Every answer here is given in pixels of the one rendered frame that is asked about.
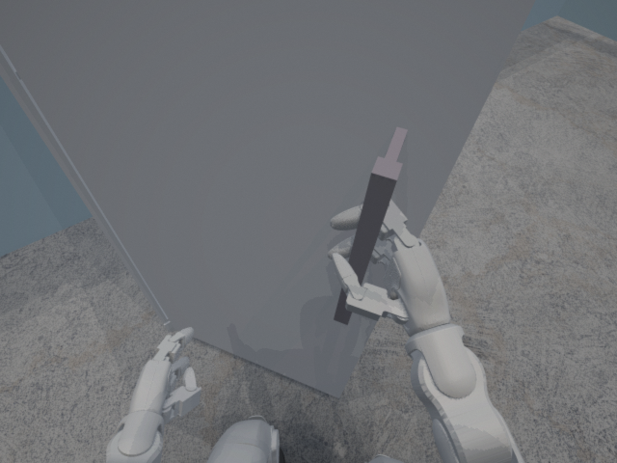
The robot left thigh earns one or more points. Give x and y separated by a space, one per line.
251 441

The robot right forearm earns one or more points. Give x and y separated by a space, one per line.
451 382

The right robot hand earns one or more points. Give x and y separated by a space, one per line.
410 272

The handle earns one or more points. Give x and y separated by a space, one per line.
376 202

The left robot hand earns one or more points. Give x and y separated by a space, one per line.
154 390

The robot left forearm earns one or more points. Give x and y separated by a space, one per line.
138 439

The fridge door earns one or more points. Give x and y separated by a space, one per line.
220 137

